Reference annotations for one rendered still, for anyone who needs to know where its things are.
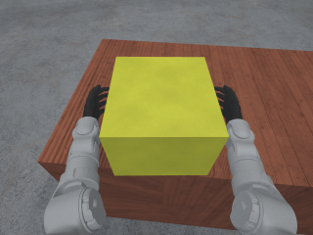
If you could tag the left robot upper arm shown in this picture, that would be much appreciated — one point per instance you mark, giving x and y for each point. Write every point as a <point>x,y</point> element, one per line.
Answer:
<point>79,212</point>

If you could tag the robot right hand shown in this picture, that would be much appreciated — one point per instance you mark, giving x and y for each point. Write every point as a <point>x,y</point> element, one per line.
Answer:
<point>231,106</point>

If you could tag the left robot forearm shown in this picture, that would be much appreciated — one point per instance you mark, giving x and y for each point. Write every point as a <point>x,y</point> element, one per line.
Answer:
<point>83,159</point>

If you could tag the right robot forearm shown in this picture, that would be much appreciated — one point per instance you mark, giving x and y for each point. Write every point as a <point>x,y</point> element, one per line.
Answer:
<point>244,161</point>

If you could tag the robot left hand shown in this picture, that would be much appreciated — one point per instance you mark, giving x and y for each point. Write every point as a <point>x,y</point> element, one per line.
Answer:
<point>92,106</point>

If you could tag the carton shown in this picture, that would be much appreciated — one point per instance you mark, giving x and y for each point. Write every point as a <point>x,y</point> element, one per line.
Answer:
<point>162,117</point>

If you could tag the pedestal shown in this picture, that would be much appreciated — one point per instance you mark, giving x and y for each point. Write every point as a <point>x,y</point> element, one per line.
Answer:
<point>274,88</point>

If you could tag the right robot upper arm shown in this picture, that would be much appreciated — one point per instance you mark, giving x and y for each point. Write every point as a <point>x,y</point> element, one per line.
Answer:
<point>256,213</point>

